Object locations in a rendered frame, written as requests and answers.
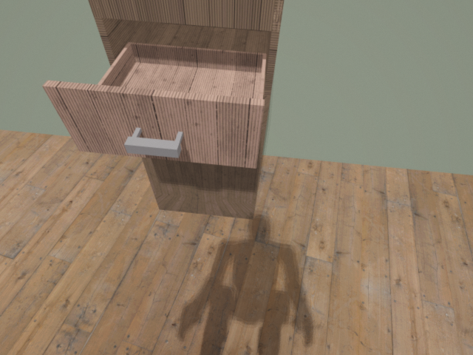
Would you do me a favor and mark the drawer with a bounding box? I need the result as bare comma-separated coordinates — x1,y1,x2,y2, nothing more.
42,42,267,169

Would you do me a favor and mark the handle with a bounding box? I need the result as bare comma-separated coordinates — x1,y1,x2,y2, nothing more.
124,127,183,158

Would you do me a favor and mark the cabinet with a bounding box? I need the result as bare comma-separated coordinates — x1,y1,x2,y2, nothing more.
88,0,284,220

